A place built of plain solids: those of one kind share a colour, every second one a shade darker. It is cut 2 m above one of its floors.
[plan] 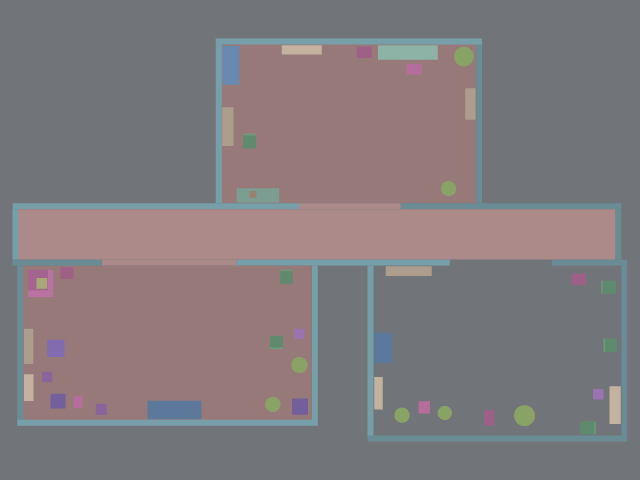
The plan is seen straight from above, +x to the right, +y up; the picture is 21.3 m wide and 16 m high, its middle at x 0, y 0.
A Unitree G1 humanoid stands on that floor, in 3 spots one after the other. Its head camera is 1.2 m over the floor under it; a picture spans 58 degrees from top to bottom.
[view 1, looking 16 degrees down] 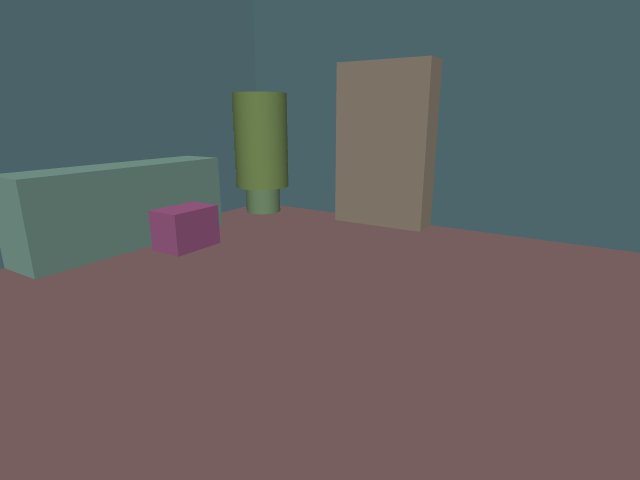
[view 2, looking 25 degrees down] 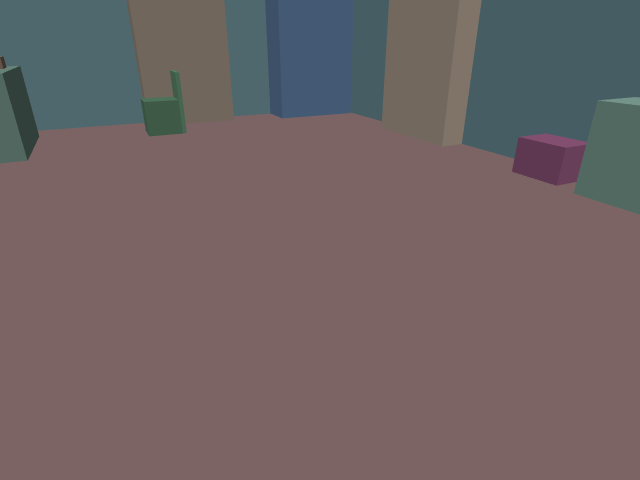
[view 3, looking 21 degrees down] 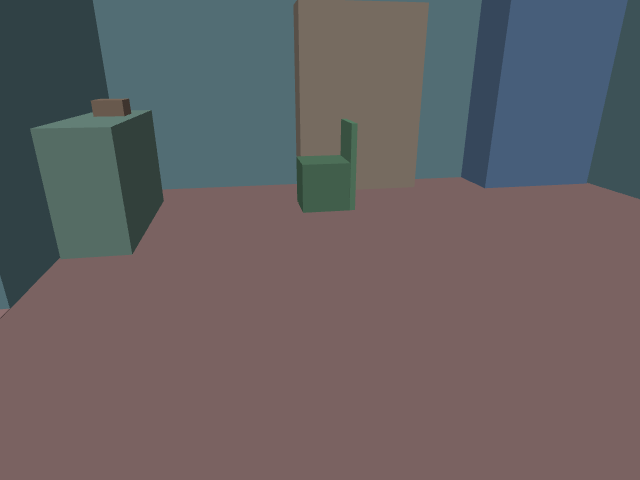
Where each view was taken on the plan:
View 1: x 0.47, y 2.54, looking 32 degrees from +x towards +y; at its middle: floor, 4.35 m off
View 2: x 4.13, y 2.54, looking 154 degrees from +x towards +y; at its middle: floor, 2.84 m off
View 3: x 1.65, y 2.54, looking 170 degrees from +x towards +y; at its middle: floor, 3.35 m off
